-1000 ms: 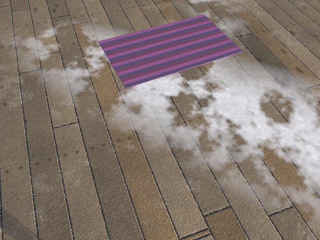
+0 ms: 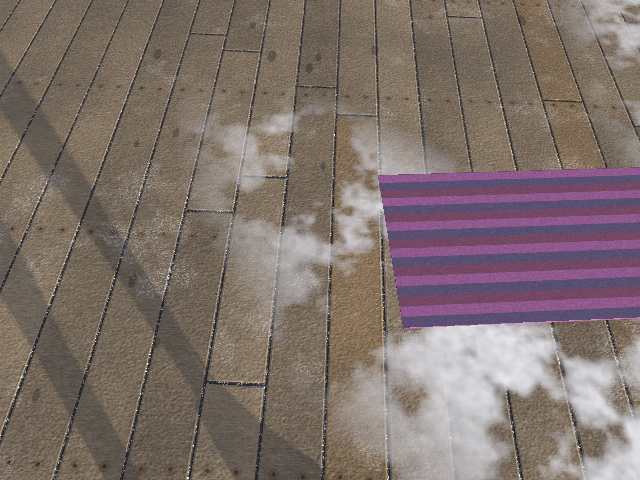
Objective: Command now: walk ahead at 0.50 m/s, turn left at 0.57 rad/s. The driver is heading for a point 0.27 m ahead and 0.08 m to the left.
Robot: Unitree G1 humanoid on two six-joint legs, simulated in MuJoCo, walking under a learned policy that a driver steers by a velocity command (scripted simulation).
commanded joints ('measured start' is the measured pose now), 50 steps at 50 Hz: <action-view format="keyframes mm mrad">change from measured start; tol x16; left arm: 1 -28 51 10 -62 6 2 3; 8 -136 85 20 -92 -1 -23 -25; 14 165 146 45 -27 -4 -4 -28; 20 -77 47 0 -21 18 35 -25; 50 -22 50 -8 226 -11 97 14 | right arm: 1 -34 -176 -49 -74 6 -14 -22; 11 23 -114 -33 -38 0 20 -45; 14 268 -125 -15 -7 9 17 -38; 17 32 -148 -28 -38 -1 66 -55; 50 -57 -65 2 97 -16 39 -51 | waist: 1 17 65 -45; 11 52 126 -139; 13 31 -258 -420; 14 42 -193 -444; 19 -4 -112 -113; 29 72 108 -59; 50 44 26 -74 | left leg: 1 -43 216 -190 -142 241 164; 11 88 174 -240 236 376 -1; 12 -41 105 -196 464 137 -51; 13 -284 -14 -124 779 -522 -122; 15 -393 65 -148 936 -469 -156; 28 148 234 -84 53 66 -87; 30 -46 195 -65 52 -216 -54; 38 7 177 -41 108 104 -96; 50 27 160 -16 91 163 -98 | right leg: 1 32 26 -30 -197 184 36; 10 241 107 -29 -544 365 -53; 12 621 -93 112 -494 837 -154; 13 895 -318 424 -489 955 -351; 16 633 -223 351 -611 407 -283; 19 345 -102 160 -692 379 -237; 23 360 -102 98 -673 483 -268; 28 208 -8 58 -661 -143 -119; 50 443 62 -40 -531 273 -73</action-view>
